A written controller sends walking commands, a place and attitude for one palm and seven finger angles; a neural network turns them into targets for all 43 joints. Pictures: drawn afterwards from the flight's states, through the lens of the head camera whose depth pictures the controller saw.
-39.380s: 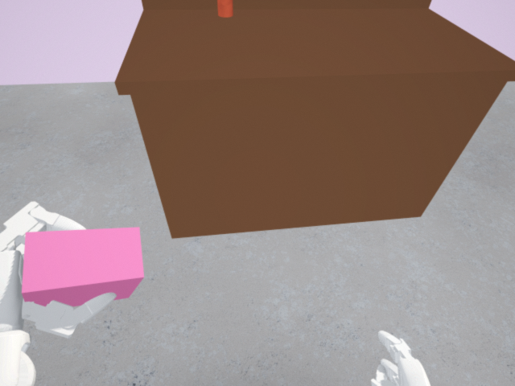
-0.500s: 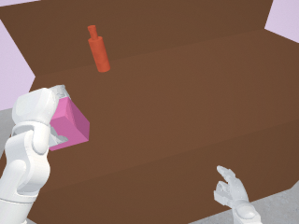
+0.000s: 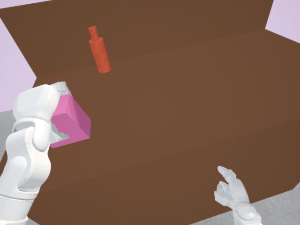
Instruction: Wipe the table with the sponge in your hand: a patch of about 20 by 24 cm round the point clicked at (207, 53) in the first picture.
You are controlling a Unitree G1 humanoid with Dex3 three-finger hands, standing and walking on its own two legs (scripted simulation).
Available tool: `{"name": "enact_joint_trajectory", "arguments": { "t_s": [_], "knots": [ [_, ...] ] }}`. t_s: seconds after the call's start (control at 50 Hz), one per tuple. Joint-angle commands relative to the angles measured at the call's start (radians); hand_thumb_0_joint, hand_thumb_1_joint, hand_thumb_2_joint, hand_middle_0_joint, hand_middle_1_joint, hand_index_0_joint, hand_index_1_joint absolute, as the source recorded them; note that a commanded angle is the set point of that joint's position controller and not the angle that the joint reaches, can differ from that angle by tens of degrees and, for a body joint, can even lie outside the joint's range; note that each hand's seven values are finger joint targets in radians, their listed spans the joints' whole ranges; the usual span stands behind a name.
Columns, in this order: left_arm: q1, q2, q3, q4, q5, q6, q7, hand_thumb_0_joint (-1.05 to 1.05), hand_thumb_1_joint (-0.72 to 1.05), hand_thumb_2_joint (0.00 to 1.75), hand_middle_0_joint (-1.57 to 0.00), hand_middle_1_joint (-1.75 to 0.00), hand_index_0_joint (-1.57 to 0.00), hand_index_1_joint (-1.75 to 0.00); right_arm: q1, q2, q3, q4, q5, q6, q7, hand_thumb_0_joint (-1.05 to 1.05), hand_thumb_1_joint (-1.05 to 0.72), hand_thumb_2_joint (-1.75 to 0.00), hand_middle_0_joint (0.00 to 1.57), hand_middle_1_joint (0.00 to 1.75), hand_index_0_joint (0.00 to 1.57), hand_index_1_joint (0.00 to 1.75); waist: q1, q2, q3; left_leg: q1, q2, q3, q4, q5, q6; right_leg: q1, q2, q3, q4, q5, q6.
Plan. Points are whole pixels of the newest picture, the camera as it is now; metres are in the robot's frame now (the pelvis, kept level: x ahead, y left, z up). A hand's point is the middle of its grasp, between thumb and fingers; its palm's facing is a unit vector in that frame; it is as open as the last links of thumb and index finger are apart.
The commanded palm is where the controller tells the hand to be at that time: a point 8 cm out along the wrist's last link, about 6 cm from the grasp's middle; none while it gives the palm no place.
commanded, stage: move the sponge above the wiping area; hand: left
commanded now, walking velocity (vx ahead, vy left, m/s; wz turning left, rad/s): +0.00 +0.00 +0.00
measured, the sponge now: (64, 126) +0.27 +0.27 +0.17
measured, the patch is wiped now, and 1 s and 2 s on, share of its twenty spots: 0.00 0.00 0.00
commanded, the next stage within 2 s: lower the sponge onto the table in 0.52 s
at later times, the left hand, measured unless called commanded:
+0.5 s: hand (59, 113) +0.28 +0.27 +0.21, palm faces +0.25 -0.10 -0.96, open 10.3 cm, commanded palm +0.22 +0.27 +0.28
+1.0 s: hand (52, 115) +0.26 +0.27 +0.22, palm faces +0.29 -0.09 -0.95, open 10.3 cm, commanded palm +0.21 +0.27 +0.28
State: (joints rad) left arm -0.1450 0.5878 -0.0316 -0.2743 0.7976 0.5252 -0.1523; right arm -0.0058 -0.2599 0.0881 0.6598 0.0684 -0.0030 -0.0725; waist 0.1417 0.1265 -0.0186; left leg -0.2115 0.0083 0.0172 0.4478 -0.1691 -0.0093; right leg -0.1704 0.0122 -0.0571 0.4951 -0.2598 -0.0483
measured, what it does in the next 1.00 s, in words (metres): stands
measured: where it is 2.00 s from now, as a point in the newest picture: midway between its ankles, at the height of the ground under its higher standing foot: outside the picture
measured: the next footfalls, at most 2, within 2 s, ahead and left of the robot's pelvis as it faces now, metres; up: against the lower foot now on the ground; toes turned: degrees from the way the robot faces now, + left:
none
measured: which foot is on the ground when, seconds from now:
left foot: down 0.00-1.00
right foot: down 0.00-1.00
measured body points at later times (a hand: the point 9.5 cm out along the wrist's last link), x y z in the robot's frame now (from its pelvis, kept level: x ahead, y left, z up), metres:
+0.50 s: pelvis +0.00 +0.00 +0.00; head -0.02 -0.06 +0.45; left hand +0.26 +0.27 +0.26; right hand +0.27 -0.18 -0.07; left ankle +0.05 +0.13 -0.74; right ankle +0.01 -0.09 -0.74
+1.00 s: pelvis +0.00 +0.00 +0.00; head -0.03 -0.06 +0.45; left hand +0.24 +0.27 +0.27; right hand +0.26 -0.18 -0.07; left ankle +0.05 +0.13 -0.74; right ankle +0.01 -0.09 -0.74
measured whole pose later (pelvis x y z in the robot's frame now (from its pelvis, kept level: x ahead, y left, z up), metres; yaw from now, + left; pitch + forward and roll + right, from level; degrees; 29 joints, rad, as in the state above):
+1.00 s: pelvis +0.00 +0.00 +0.00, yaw +0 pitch -4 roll +1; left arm -0.13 0.60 -0.03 -0.30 0.78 0.53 -0.13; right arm 0.00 -0.26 0.08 0.66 0.07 0.00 -0.08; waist 0.15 0.13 -0.02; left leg -0.20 0.01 0.02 0.45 -0.17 -0.01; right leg -0.16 0.02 -0.05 0.49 -0.25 -0.05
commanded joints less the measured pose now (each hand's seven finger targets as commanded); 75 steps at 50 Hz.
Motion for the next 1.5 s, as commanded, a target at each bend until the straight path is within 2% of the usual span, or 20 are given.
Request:
{"name": "enact_joint_trajectory", "arguments": {
  "t_s": [0.0,0.04,0.1,0.22,0.32,0.4,0.42,0.5,0.52,0.62,0.76,0.9,0.92,1.1,1.18,1.2,1.24,1.3,1.32,1.48],
  "knots": [
    [-0.287,0.29,0.199,-0.229,0.032,-0.013,0.051,0.0,0.1,1.3,-1.2,-1.6,-1.2,-1.6,-0.301,-0.07,-0.033,-0.212,0.007,-0.065,-0.001,0.0,-0.9,-0.9,0.2,0.3,0.2,0.3,0.018,-0.053,-0.204,0.1,-0.027,-0.071,-0.029,0.117,0.019,0.003,-0.017,0.145,-0.105,0.11,-0.029],
    [-0.325,0.242,0.148,-0.202,0.035,-0.017,0.057,0.0,0.1,1.3,-1.2,-1.6,-1.2,-1.6,-0.268,-0.068,-0.034,-0.204,0.004,-0.065,-0.004,0.0,-0.9,-0.9,0.2,0.3,0.2,0.3,0.005,-0.053,-0.198,0.099,-0.027,-0.069,-0.034,0.106,0.017,-0.01,-0.022,0.113,-0.112,0.086,-0.019],
    [-0.368,0.304,0.191,-0.189,0.041,-0.018,0.067,0.0,0.1,1.3,-1.2,-1.6,-1.2,-1.6,-0.289,-0.074,-0.033,-0.2,0.008,-0.073,-0.013,0.0,-0.9,-0.9,0.2,0.3,0.2,0.3,0.011,-0.056,-0.185,0.104,-0.029,-0.074,-0.035,0.074,0.018,-0.021,-0.017,0.158,-0.122,0.041,-0.033],
    [-0.467,0.256,0.122,-0.118,0.055,-0.022,0.06,0.0,0.1,1.3,-1.2,-1.6,-1.2,-1.6,-0.277,-0.074,-0.035,-0.19,0.005,-0.085,-0.024,0.0,-0.9,-0.9,0.2,0.3,0.2,0.3,0.002,-0.029,-0.216,0.109,-0.036,-0.069,-0.03,0.07,0.018,-0.011,-0.027,0.134,-0.127,0.039,-0.03],
    [-0.371,0.227,0.115,-0.183,0.047,-0.02,0.045,0.0,0.1,1.3,-1.2,-1.6,-1.2,-1.6,-0.282,-0.066,-0.037,-0.209,0.001,-0.087,-0.01,0.0,-0.9,-0.9,0.2,0.3,0.2,0.3,0.017,-0.053,-0.255,0.115,-0.034,-0.069,-0.023,0.138,0.021,0.032,-0.027,0.121,-0.1,0.134,-0.029],
    [-0.326,0.331,0.225,-0.163,0.048,-0.006,0.051,0.0,0.1,1.3,-1.2,-1.6,-1.2,-1.6,-0.285,-0.08,-0.036,-0.194,0.005,-0.067,-0.005,0.0,-0.9,-0.9,0.2,0.3,0.2,0.3,0.02,-0.089,-0.212,0.091,-0.029,-0.072,-0.025,0.126,0.018,0.012,-0.016,0.162,-0.105,0.127,-0.031],
    [-0.329,0.266,0.17,-0.174,0.036,-0.005,0.048,0.0,0.1,1.3,-1.2,-1.6,-1.2,-1.6,-0.274,-0.073,-0.034,-0.212,0.002,-0.061,-0.004,0.0,-0.9,-0.9,0.2,0.3,0.2,0.3,0.018,-0.073,-0.218,0.08,-0.029,-0.065,-0.027,0.129,0.02,0.024,-0.026,0.125,-0.101,0.134,-0.025],
    [-0.285,0.332,0.242,-0.209,0.032,-0.003,0.059,0.0,0.1,1.3,-1.2,-1.6,-1.2,-1.6,-0.29,-0.077,-0.037,-0.21,0.007,-0.06,-0.001,0.0,-0.9,-0.9,0.2,0.3,0.2,0.3,0.025,-0.063,-0.223,0.097,-0.028,-0.066,-0.018,0.147,0.019,0.02,-0.017,0.158,-0.095,0.153,-0.032],
    [-0.279,0.272,0.189,-0.223,0.024,-0.001,0.054,0.0,0.1,1.3,-1.2,-1.6,-1.2,-1.6,-0.277,-0.073,-0.035,-0.224,0.002,-0.056,-0.001,0.0,-0.9,-0.9,0.2,0.3,0.2,0.3,0.022,-0.044,-0.237,0.092,-0.031,-0.061,-0.016,0.16,0.022,0.035,-0.024,0.127,-0.09,0.175,-0.026],
    [-0.296,0.238,0.153,-0.24,0.016,-0.006,0.056,0.0,0.1,1.3,-1.2,-1.6,-1.2,-1.6,-0.273,-0.07,-0.037,-0.22,0.004,-0.064,-0.004,0.0,-0.9,-0.9,0.2,0.3,0.2,0.3,0.009,-0.052,-0.205,0.101,-0.028,-0.067,-0.019,0.122,0.02,0.001,-0.025,0.127,-0.106,0.121,-0.025],
    [-0.333,0.24,0.139,-0.231,0.033,-0.02,0.072,0.0,0.1,1.3,-1.2,-1.6,-1.2,-1.6,-0.257,-0.072,-0.042,-0.203,0.002,-0.073,-0.011,0.0,-0.9,-0.9,0.2,0.3,0.2,0.3,0.011,-0.057,-0.199,0.118,-0.029,-0.076,-0.04,0.1,0.017,-0.006,-0.021,0.123,-0.12,0.077,-0.025],
    [-0.298,0.311,0.218,-0.201,0.029,-0.004,0.077,0.0,0.1,1.3,-1.2,-1.6,-1.2,-1.6,-0.291,-0.075,-0.036,-0.2,0.009,-0.067,-0.009,0.0,-0.9,-0.9,0.2,0.3,0.2,0.3,0.021,-0.063,-0.189,0.099,-0.027,-0.075,-0.044,0.094,0.014,0.0,-0.013,0.166,-0.121,0.067,-0.035],
    [-0.302,0.24,0.161,-0.182,0.021,-0.003,0.07,0.0,0.1,1.3,-1.2,-1.6,-1.2,-1.6,-0.276,-0.07,-0.036,-0.209,0.005,-0.062,-0.01,0.0,-0.9,-0.9,0.2,0.3,0.2,0.3,0.015,-0.077,-0.187,0.085,-0.025,-0.069,-0.043,0.088,0.016,0.005,-0.021,0.13,-0.122,0.069,-0.027],
    [-0.273,0.287,0.186,-0.217,0.036,-0.015,0.056,0.0,0.1,1.3,-1.2,-1.6,-1.2,-1.6,-0.295,-0.075,-0.035,-0.213,0.009,-0.071,-0.009,0.0,-0.9,-0.9,0.2,0.3,0.2,0.3,0.01,-0.051,-0.186,0.096,-0.029,-0.069,-0.024,0.068,0.019,-0.018,-0.019,0.168,-0.122,0.044,-0.029],
    [-0.3,0.245,0.136,-0.201,0.053,-0.035,0.06,0.0,0.1,1.3,-1.2,-1.6,-1.2,-1.6,-0.264,-0.075,-0.043,-0.2,-0.004,-0.077,-0.012,0.0,-0.9,-0.9,0.2,0.3,0.2,0.3,0.009,-0.032,-0.177,0.099,-0.033,-0.071,-0.031,0.07,0.019,-0.02,-0.024,0.138,-0.127,0.043,-0.024],
    [-0.33,0.296,0.179,-0.217,0.06,-0.038,0.068,0.0,0.1,1.3,-1.2,-1.6,-1.2,-1.6,-0.289,-0.072,-0.039,-0.205,0.003,-0.088,-0.017,0.0,-0.9,-0.9,0.2,0.3,0.2,0.3,0.014,-0.025,-0.183,0.11,-0.031,-0.074,-0.034,0.048,0.02,-0.026,-0.016,0.175,-0.128,0.003,-0.037],
    [-0.35,0.24,0.128,-0.157,0.069,-0.042,0.072,0.0,0.1,1.3,-1.2,-1.6,-1.2,-1.6,-0.256,-0.07,-0.041,-0.189,-0.004,-0.089,-0.017,0.0,-0.9,-0.9,0.2,0.3,0.2,0.3,0.003,-0.051,-0.178,0.103,-0.034,-0.073,-0.039,0.061,0.017,-0.024,-0.019,0.14,-0.132,0.018,-0.027],
    [-0.368,0.269,0.152,-0.167,0.072,-0.047,0.078,0.0,0.1,1.3,-1.2,-1.6,-1.2,-1.6,-0.287,-0.069,-0.038,-0.19,0.003,-0.093,-0.019,0.0,-0.9,-0.9,0.2,0.3,0.2,0.3,0.01,-0.021,-0.173,0.112,-0.033,-0.076,-0.053,0.032,0.018,-0.027,-0.012,0.165,-0.136,-0.014,-0.038],
    [-0.377,0.207,0.098,-0.143,0.068,-0.047,0.077,0.0,0.1,1.3,-1.2,-1.6,-1.2,-1.6,-0.27,-0.068,-0.04,-0.19,-0.005,-0.092,-0.021,0.0,-0.9,-0.9,0.2,0.3,0.2,0.3,0.007,-0.022,-0.18,0.104,-0.035,-0.071,-0.053,0.032,0.018,-0.015,-0.018,0.129,-0.135,-0.002,-0.034],
    [-0.252,0.216,0.136,-0.151,0.073,-0.04,0.08,0.0,0.1,1.3,-1.2,-1.6,-1.2,-1.6,-0.253,-0.077,-0.048,-0.186,-0.009,-0.075,-0.002,0.0,-0.9,-0.9,0.2,0.3,0.2,0.3,0.019,-0.065,-0.21,0.103,-0.029,-0.066,-0.048,0.107,0.019,0.02,-0.015,0.12,-0.119,0.098,-0.027]
  ]
}}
